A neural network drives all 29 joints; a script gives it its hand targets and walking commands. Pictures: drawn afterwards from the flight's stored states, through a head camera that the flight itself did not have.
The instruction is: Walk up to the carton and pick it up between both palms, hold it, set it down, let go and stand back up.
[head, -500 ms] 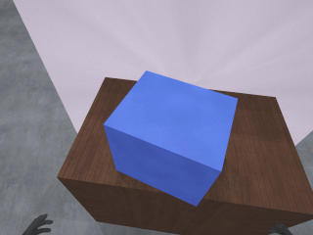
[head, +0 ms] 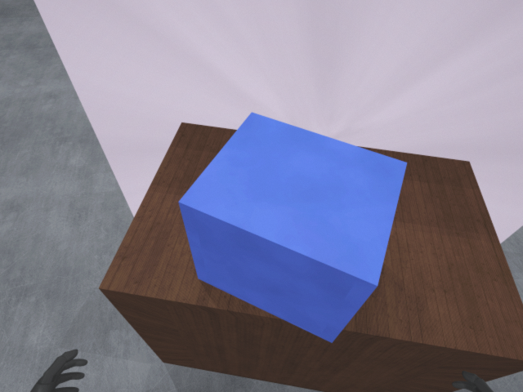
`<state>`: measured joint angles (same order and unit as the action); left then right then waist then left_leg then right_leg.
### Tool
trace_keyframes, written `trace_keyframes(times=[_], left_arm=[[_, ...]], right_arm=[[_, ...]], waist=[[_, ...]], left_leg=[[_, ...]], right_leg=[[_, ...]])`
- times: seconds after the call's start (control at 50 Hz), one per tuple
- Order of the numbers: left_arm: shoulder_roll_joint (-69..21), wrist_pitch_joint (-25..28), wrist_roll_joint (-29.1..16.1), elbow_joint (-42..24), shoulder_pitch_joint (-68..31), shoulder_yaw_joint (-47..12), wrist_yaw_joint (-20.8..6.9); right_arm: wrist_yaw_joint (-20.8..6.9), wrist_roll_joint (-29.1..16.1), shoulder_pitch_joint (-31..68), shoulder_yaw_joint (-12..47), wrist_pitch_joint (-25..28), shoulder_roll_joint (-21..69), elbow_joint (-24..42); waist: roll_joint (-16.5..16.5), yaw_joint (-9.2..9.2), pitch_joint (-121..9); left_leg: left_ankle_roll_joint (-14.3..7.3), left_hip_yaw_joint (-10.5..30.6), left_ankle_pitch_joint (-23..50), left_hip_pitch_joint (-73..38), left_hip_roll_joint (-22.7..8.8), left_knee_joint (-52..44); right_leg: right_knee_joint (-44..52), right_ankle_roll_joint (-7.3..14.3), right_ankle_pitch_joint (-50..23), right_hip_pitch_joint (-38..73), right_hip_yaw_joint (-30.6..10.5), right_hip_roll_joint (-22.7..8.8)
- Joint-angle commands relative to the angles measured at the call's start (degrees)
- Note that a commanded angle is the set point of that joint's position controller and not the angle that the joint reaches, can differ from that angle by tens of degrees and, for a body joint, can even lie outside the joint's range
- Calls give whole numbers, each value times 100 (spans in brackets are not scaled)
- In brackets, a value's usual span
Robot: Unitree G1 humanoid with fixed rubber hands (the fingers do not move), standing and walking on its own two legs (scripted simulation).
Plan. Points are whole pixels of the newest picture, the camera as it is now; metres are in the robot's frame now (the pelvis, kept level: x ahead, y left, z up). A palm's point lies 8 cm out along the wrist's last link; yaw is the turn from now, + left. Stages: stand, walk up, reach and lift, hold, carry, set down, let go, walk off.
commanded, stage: walk up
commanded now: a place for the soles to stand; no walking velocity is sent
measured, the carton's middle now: (291, 226) +0.39 -0.02 +0.00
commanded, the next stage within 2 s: none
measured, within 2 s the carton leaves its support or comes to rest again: neither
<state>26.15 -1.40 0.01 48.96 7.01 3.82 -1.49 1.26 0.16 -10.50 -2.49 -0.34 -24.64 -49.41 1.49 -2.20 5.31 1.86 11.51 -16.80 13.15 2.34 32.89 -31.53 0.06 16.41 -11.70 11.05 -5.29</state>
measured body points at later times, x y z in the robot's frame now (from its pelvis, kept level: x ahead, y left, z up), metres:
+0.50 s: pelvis +0.00 +0.00 +0.00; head +0.02 +0.02 +0.45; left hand +0.11 +0.34 -0.10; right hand +0.14 -0.33 -0.08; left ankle +0.02 +0.14 -0.73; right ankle +0.01 -0.12 -0.73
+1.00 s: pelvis +0.00 +0.00 +0.00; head +0.02 +0.02 +0.45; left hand +0.11 +0.34 -0.10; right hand +0.13 -0.33 -0.09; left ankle +0.02 +0.14 -0.73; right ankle +0.01 -0.12 -0.73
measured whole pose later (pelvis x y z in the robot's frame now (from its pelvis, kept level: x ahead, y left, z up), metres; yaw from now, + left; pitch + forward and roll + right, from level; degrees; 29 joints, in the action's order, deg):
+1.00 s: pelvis +0.00 +0.00 +0.00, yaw +1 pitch -4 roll +0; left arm 26.4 -1.3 0.2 49.5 7.3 3.4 -1.5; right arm 1.2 0.1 -9.5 -2.5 -0.5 -25.0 -50.4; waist 1.3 -2.6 5.7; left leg 1.8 12.2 -16.8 12.5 3.2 33.0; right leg -32.4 -0.1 17.2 -11.2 9.8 -5.1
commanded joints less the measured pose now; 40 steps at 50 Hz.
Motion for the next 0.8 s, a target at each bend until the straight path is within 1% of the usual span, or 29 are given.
trace_keyframes(times=[0.0, 0.02, 0.04, 0.06, 0.1, 0.12, 0.14, 0.16, 0.22, 0.24, 0.26, 0.28, 0.3, 0.32, 0.34, 0.38, 0.4, 0.44, 0.48, 0.5, 0.52, 0.54, 0.58, 0.62, 0.66, 0.68, 0.72, 0.76, 0.78], left_arm=[[960, 92, -4, -312, 24, 195, 44], [1004, 100, 2, -289, 34, 208, 29], [1056, 111, 14, -254, 54, 223, 39], [1164, 126, 50, -291, -5, 261, 34], [1199, 129, 42, -260, -16, 282, 24], [1151, 126, 56, -339, -100, 265, 20], [1157, 119, 64, -376, -121, 262, 23], [1126, 100, 63, -402, -200, 260, 12], [1098, 42, 35, -438, -204, 254, 17], [1109, 36, 18, -497, -146, 284, 19], [1040, 18, -5, -481, -101, 272, 22], [973, 24, -27, -503, -123, 221, 15], [958, 22, -18, -512, -43, 224, 22], [925, 31, -15, -427, 49, 198, 34], [972, 77, 2, -396, 131, 199, 35], [1029, 128, 12, -280, 138, 164, 49], [1056, 144, 1, -271, 147, 161, 47], [1125, 163, 21, -242, 81, 186, 31], [1241, 154, 26, -261, 15, 215, 34], [1213, 144, 24, -311, -56, 223, 34], [1178, 121, 70, -347, -161, 216, 32], [1182, 94, 39, -404, -174, 229, 23], [1059, 79, 32, -442, -181, 208, 21], [1047, 64, -36, -419, -124, 192, 29], [968, 63, -11, -346, -16, 174, 40], [1032, 77, 13, -296, 15, 190, 31], [1044, 104, 0, -224, 46, 172, 40], [1062, 142, 26, -184, 32, 158, 43], [1135, 156, 22, -182, 7, 192, 36]], right_arm=[[29, -23, 232, -302, 91, -1213, 345], [35, -10, 218, -316, 91, -1197, 312], [43, -12, 194, -338, 78, -1191, 329], [56, -8, 103, -338, 73, -1187, 343], [27, -19, 20, -301, 70, -1084, 320], [42, -8, -49, -308, 65, -1111, 317], [30, 13, -126, -309, 49, -1113, 296], [22, 11, -162, -277, 29, -1026, 305], [19, 8, -149, -319, 11, -1195, 269], [25, 3, -84, -329, 19, -1269, 325], [42, 28, 13, -349, 40, -1359, 390], [57, 22, 134, -328, 52, -1379, 392], [70, 23, 260, -305, 58, -1354, 450], [83, 3, 340, -304, 64, -1355, 485], [83, -2, 330, -322, 72, -1358, 489], [60, -20, 347, -286, 76, -1222, 466], [48, -36, 198, -294, 76, -1193, 371], [52, -17, 230, -305, 93, -1134, 360], [47, -62, 61, -261, 61, -1010, 295], [45, -22, -18, -279, 40, -1013, 256], [48, -8, 34, -274, 19, -1029, 288], [33, -19, 33, -278, 30, -1111, 288], [12, -7, 39, -269, 41, -1135, 278], [39, -8, 210, -282, 71, -1242, 264], [48, -16, 397, -278, 81, -1237, 343], [50, 8, 395, -302, 73, -1313, 370], [59, -18, 355, -286, 71, -1219, 314], [48, -23, 406, -304, 86, -1186, 329], [48, -59, 291, -271, 84, -1064, 297]], waist=[[-562, -88, -437], [-557, -78, -450], [-350, -118, -469], [-292, -2, -597], [-9, 32, -626], [202, 25, -573], [208, 42, -539], [316, 93, -512], [174, 47, -455], [-74, 24, -507], [-487, 12, -431], [-646, -18, -389], [-739, -44, -387], [-840, -61, -428], [-870, -77, -499], [-626, -78, -538], [-356, -49, -561], [-251, 7, -644], [213, 58, -607], [214, 102, -496], [385, 64, -430], [364, 68, -465], [22, 60, -499], [-426, 7, -446], [-667, -75, -471], [-535, -43, -505], [-612, -68, -426], [-408, -58, -408], [-227, 5, -517]], left_leg=[[-528, 892, 1015, 987, -568, -1044], [-483, 770, 1063, 924, -485, -937], [-420, 576, 1127, 857, -390, -665], [-408, 392, 1183, 622, -357, -519], [-323, 191, 1167, 493, -223, -154], [-362, 44, 1258, 419, -203, 57], [-303, -14, 1292, 354, -200, 170], [-300, -93, 1169, 320, -230, 161], [-349, 135, 1284, 292, -255, -9], [-429, 454, 1284, 446, -360, -277], [-536, 825, 1186, 674, -532, -707], [-653, 1256, 1230, 884, -626, -1014], [-716, 1352, 1025, 956, -682, -1154], [-720, 1404, 1183, 849, -680, -1185], [-657, 1251, 1348, 760, -645, -1131], [-507, 908, 1229, 824, -541, -989], [-409, 696, 1293, 626, -486, -838], [-337, 341, 1416, 391, -284, -357], [-269, 80, 1236, 194, -196, 5], [-255, 25, 1117, 121, -203, 33], [-299, -4, 1176, 161, -231, 44], [-304, 88, 1177, 250, -237, -24], [-387, 347, 1414, 242, -395, -284], [-544, 1016, 1264, 671, -543, -821], [-607, 1268, 1058, 838, -635, -1156], [-575, 1125, 1040, 787, -600, -1137], [-475, 921, 1083, 872, -492, -1108], [-432, 628, 1151, 656, -424, -891], [-359, 485, 1283, 471, -361, -631]], right_leg=[[539, 401, 102, 1047, -968, -187], [644, 436, -24, 1105, -981, -283], [783, 565, 5, 1040, -1024, -405], [773, 586, -92, 898, -1051, -559], [943, 691, -38, 726, -1062, -728], [993, 806, -273, 663, -1113, -871], [968, 818, -453, 562, -1096, -945], [949, 805, -320, 463, -942, -940], [584, 695, -108, 401, -860, -755], [317, 618, -68, 553, -811, -546], [103, 448, 83, 669, -745, -250], [37, 345, 186, 797, -817, -11], [153, 327, 453, 866, -871, 73], [290, 305, 378, 873, -956, 109], [409, 328, 183, 947, -975, 39], [647, 405, -145, 1118, -1005, -181], [734, 470, -363, 1106, -1052, -338], [882, 606, -691, 896, -1191, -629], [1013, 760, -609, 607, -1194, -859], [1043, 755, -417, 419, -1183, -924], [958, 786, -372, 370, -1122, -927], [853, 727, -321, 434, -1074, -819], [516, 601, -286, 417, -962, -597], [224, 376, -98, 758, -911, -163], [382, 329, 312, 944, -951, 20], [464, 332, 217, 1017, -982, -22], [615, 385, -15, 1147, -992, -172], [796, 461, -169, 940, -1061, -350], [864, 508, -194, 855, -1106, -461]])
